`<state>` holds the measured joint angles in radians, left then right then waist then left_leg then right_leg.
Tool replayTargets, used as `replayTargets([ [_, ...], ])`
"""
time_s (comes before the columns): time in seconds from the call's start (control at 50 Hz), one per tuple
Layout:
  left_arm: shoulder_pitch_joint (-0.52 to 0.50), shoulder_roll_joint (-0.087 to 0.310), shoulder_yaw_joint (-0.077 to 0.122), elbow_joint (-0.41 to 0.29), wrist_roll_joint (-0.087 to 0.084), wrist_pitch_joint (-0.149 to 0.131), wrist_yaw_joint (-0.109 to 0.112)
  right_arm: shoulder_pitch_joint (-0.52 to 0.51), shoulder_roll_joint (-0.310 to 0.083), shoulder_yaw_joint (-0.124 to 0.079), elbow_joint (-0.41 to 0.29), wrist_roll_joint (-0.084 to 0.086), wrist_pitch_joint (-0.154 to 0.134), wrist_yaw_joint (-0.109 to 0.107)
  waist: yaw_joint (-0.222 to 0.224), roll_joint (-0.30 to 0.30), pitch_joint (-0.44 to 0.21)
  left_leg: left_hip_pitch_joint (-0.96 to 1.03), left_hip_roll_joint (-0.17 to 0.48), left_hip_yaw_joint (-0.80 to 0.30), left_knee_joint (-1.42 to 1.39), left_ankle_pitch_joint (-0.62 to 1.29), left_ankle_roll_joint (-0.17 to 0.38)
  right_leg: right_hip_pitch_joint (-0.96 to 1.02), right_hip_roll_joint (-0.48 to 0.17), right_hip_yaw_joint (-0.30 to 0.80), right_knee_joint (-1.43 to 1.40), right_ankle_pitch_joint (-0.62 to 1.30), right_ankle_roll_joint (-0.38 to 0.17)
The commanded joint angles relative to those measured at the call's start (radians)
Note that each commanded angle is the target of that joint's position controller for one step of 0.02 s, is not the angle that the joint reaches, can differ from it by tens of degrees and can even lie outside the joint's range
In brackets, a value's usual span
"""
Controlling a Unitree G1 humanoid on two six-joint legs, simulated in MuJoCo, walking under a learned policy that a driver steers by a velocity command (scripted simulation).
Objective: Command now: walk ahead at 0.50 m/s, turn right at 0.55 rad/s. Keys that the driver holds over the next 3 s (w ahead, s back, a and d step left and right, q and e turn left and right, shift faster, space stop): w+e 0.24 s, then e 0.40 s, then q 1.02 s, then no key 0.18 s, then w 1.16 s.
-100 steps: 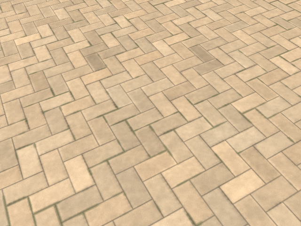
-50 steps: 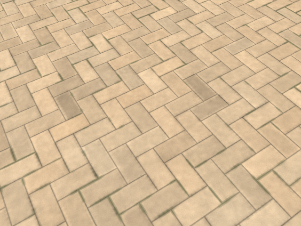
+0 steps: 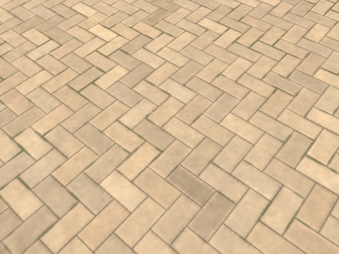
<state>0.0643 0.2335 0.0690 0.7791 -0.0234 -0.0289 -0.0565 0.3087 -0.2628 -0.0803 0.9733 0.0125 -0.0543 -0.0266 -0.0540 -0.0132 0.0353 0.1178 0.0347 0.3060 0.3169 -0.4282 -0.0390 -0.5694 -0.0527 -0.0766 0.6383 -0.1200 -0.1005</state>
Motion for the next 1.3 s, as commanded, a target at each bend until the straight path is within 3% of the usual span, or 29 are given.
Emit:
replayTargets([
  [0.02, 0.271, 0.2, 0.085, -0.009, -0.008, -0.006, 0.009, -0.064, -0.211, -0.041, -0.069, 0.013, 0.009, -0.008, 0.211, 0.078, -0.15, -0.12, 0.212, -0.039, 0.455, 1.098, 0.099, 0.41, 0.12, -0.048, -0.087, -0.013, -0.088],
  [0.04, 0.377, 0.301, 0.113, 0.017, -0.006, 0.004, 0.034, -0.04, -0.138, -0.018, -0.096, -0.022, -0.003, -0.004, 0.212, -0.107, -0.229, -0.411, 0.143, -0.043, 0.786, 0.535, 0.051, 0.695, -0.068, 0.254, -0.1, 0.015, -0.152],
  [0.06, 0.322, 0.35, 0.111, -0.016, -0.003, -0.011, 0.03, 0.014, -0.037, 0.014, -0.151, -0.021, -0.043, 0.012, 0.106, -0.261, -0.35, -0.791, -0.084, -0.236, 1.095, -0.163, 0.005, 0.956, -0.277, 0.858, -0.282, -0.175, -0.357],
  [0.08, 0.347, 0.26, 0.082, -0.021, 0.006, -0.022, 0.022, -0.113, -0.123, -0.001, -0.17, 0.02, -0.085, 0.028, 0.177, -0.108, -0.347, -0.905, -0.036, -0.4, 1.129, -0.128, 0.038, 0.955, -0.281, 0.861, -0.369, -0.193, -0.309],
  [0.1, 0.312, 0.214, 0.07, -0.019, 0.01, -0.035, 0.022, -0.17, -0.132, -0.004, -0.191, 0.044, -0.103, 0.034, 0.163, -0.077, -0.225, -0.95, 0.006, -0.391, 1.078, -0.043, 0.067, 0.853, -0.25, 0.709, -0.364, -0.133, -0.267],
  [0.12, 0.238, 0.181, 0.059, -0.032, 0.007, -0.043, 0.021, -0.166, -0.123, -0.004, -0.176, 0.027, -0.107, 0.027, 0.109, 0.018, -0.139, -0.896, 0.054, -0.391, 0.981, 0.034, 0.071, 0.69, -0.202, 0.582, -0.364, -0.025, -0.231],
  [0.16, 0.148, 0.136, 0.042, -0.063, 0.018, -0.048, 0.031, -0.135, -0.143, -0.02, -0.161, -0.004, -0.083, 0.022, 0.046, 0.002, -0.096, -0.755, 0.1, -0.395, 0.855, 0.102, 0.053, 0.492, -0.143, 0.456, -0.393, 0.116, -0.199],
  [0.32, 0.229, 0.208, 0.06, -0.054, 0.008, -0.025, 0.078, -0.326, -0.065, 0.003, -0.242, -0.028, -0.053, 0.021, 0.085, -0.058, -0.04, -0.629, -0.017, -0.32, 0.328, 0.469, -0.023, 0.294, -0.007, 0.252, -0.346, 0.408, -0.107],
  [0.46, 0.208, 0.177, 0.055, -0.077, 0.004, 0.011, 0.101, -0.276, -0.147, -0.02, -0.26, -0.023, -0.063, 0.038, 0.045, -0.123, -0.104, -0.496, -0.053, -0.378, 0.118, 0.469, 0.034, 0.431, -0.033, 0.441, -0.102, 0.282, -0.032],
  [0.48, 0.187, 0.152, 0.046, -0.097, 0.006, 0.01, 0.1, -0.211, -0.168, -0.026, -0.25, -0.037, -0.072, 0.034, 0.011, -0.099, -0.153, -0.367, -0.009, -0.385, 0.067, 0.603, 0.066, 0.406, 0.025, 0.418, 0.016, 0.255, 0.004],
  [0.5, 0.2, 0.096, 0.026, -0.128, 0.025, 0.008, 0.099, -0.116, -0.223, -0.034, -0.25, -0.06, -0.071, 0.025, -0.008, 0.044, -0.289, -0.104, 0.187, -0.542, 0.137, 0.95, 0.13, 0.268, 0.104, 0.334, 0.282, -0.047, 0.053],
  [0.52, 0.454, 0.064, 0.016, -0.118, 0.008, 0.007, 0.091, -0.096, -0.242, -0.034, -0.244, -0.063, -0.051, 0.028, 0.098, 0.318, -0.448, 0.174, 0.45, -0.882, 0.154, 1.109, 0.342, 0.026, 0.216, 0.28, 0.542, -0.682, 0.103],
  [0.54, 0.482, 0.189, 0.036, -0.085, -0.003, 0.018, 0.088, -0.136, -0.188, -0.028, -0.263, -0.028, -0.033, 0.03, 0.091, 0.239, -0.445, 0.115, 0.45, -0.949, 0.107, 0.774, 0.351, -0.045, 0.114, 0.28, 0.662, -0.587, 0.13],
  [0.56, 0.347, 0.242, 0.054, -0.098, -0.007, 0.037, 0.092, -0.178, -0.119, -0.009, -0.289, -0.024, -0.018, 0.022, 0.049, 0.158, -0.31, 0.003, 0.368, -0.794, 0.077, 0.596, 0.302, -0.092, 0.081, 0.234, 0.699, -0.5, 0.154],
  [0.58, 0.282, 0.243, 0.058, -0.109, -0.004, 0.059, 0.101, -0.223, -0.098, 0.003, -0.291, -0.031, 0.0, 0.017, 0.053, 0.098, -0.231, -0.122, 0.309, -0.69, 0.042, 0.462, 0.265, -0.089, 0.051, 0.2, 0.679, -0.435, 0.166],
  [0.64, 0.268, 0.18, 0.051, -0.134, 0.0, 0.092, 0.105, -0.281, -0.126, -0.002, -0.282, -0.047, 0.02, 0.007, 0.083, 0.159, -0.099, -0.397, 0.207, -0.489, -0.061, 0.352, 0.249, 0.03, 0.019, 0.137, 0.584, -0.338, 0.169],
  [0.74, 0.238, 0.087, 0.008, -0.135, 0.032, 0.067, 0.1, -0.264, -0.114, 0.006, -0.245, -0.028, 0.018, 0.019, 0.072, 0.137, -0.173, -0.388, 0.199, -0.43, -0.049, 0.482, 0.29, 0.214, 0.01, 0.125, 0.222, -0.29, 0.144],
  [0.84, 0.234, 0.136, 0.016, -0.107, 0.042, 0.061, 0.083, -0.216, -0.108, 0.023, -0.204, 0.002, 0.029, 0.048, 0.092, 0.124, -0.115, -0.515, 0.131, -0.455, -0.008, 0.142, 0.177, 0.497, 0.032, 0.102, -0.221, -0.044, 0.084],
  [0.86, 0.238, 0.198, 0.026, -0.125, 0.054, 0.06, 0.091, -0.199, -0.087, 0.033, -0.209, -0.01, 0.023, 0.056, 0.08, 0.043, -0.125, -0.573, 0.089, -0.433, 0.065, 0.081, 0.113, 0.556, -0.096, 0.228, -0.241, 0.015, 0.039],
  [0.88, 0.188, 0.269, 0.044, -0.122, 0.052, 0.068, 0.098, -0.161, -0.07, 0.033, -0.218, -0.012, 0.015, 0.061, 0.017, -0.146, -0.105, -0.58, -0.013, -0.312, 0.146, 0.038, 0.06, 0.451, -0.19, 0.291, -0.257, -0.075, -0.029],
  [0.96, 0.097, 0.21, 0.043, -0.149, 0.044, 0.04, 0.106, -0.178, -0.136, -0.001, -0.213, -0.005, 0.044, 0.038, 0.052, -0.22, -0.027, -0.571, -0.041, -0.266, 0.436, 0.046, 0.038, 0.314, -0.218, 0.276, -0.3, -0.057, -0.053],
  [1.04, 0.097, 0.201, 0.046, -0.144, 0.024, 0.03, 0.118, -0.166, -0.094, -0.001, -0.244, 0.007, 0.064, 0.049, 0.064, -0.151, -0.069, -0.631, 0.001, -0.274, 0.537, -0.076, 0.04, 0.421, -0.282, 0.25, -0.214, 0.352, -0.095],
  [1.12, 0.07, 0.208, 0.054, -0.131, 0.002, 0.052, 0.119, -0.104, -0.099, -0.011, -0.241, 0.006, 0.075, 0.066, 0.033, -0.123, -0.109, -0.425, -0.06, -0.202, 0.238, 0.216, 0.063, 0.379, -0.22, 0.124, -0.082, 0.266, -0.011],
  [1.14, 0.129, 0.181, 0.051, -0.113, 0.008, 0.05, 0.115, -0.094, -0.148, -0.027, -0.25, -0.002, 0.075, 0.057, 0.045, 0.001, -0.114, -0.327, -0.018, -0.325, 0.137, 0.444, 0.1, 0.297, -0.155, 0.045, 0.063, 0.08, 0.063],
  [1.16, 0.129, 0.109, 0.028, -0.154, 0.057, 0.045, 0.111, -0.076, -0.301, -0.061, -0.275, -0.01, 0.072, 0.041, 0.071, 0.325, -0.117, -0.166, 0.254, -0.73, 0.097, 0.893, 0.251, 0.007, -0.003, -0.042, 0.372, -0.405, 0.186],
  [1.18, 0.018, 0.119, 0.025, -0.187, 0.046, 0.036, 0.117, -0.006, -0.277, -0.046, -0.281, -0.044, 0.055, 0.054, -0.021, 0.28, -0.193, -0.146, 0.36, -0.884, 0.046, 0.927, 0.419, -0.087, 0.073, 0.124, 0.546, -0.622, 0.184],
  [1.2, 0.0, 0.152, 0.034, -0.183, 0.026, 0.034, 0.119, -0.028, -0.256, -0.039, -0.287, -0.047, 0.037, 0.057, -0.012, 0.167, -0.17, -0.135, 0.328, -0.82, 0.056, 0.868, 0.409, -0.125, 0.05, 0.17, 0.626, -0.575, 0.172],
  [1.24, 0.013, 0.166, 0.042, -0.152, 0.031, 0.037, 0.13, -0.11, -0.22, -0.031, -0.301, -0.01, 0.032, 0.037, 0.022, 0.076, -0.134, -0.152, 0.243, -0.701, 0.079, 0.759, 0.311, -0.154, 0.019, 0.179, 0.592, -0.42, 0.162],
  [1.3, 0.049, 0.153, 0.044, -0.142, 0.025, 0.036, 0.127, -0.135, -0.203, -0.023, -0.319, 0.0, 0.054, 0.012, 0.052, 0.106, -0.148, -0.21, 0.171, -0.64, 0.053, 0.693, 0.274, -0.06, 0.04, 0.17, 0.518, -0.293, 0.175],
])
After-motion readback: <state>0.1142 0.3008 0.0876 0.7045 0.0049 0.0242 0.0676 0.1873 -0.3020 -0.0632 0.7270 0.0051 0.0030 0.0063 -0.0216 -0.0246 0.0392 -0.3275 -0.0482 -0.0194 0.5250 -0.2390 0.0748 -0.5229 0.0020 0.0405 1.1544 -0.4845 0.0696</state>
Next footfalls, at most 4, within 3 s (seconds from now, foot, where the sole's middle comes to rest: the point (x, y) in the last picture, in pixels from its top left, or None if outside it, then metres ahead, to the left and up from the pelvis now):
0.02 right None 0.18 -0.09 -0.76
0.48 left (164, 249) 0.48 0.04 -0.76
0.86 right None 0.33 -0.17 -0.76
1.14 left None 0.43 0.06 -0.76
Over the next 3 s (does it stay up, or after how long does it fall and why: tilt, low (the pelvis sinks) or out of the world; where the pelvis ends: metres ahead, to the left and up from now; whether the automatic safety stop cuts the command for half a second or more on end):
stays up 0.84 0.03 0.00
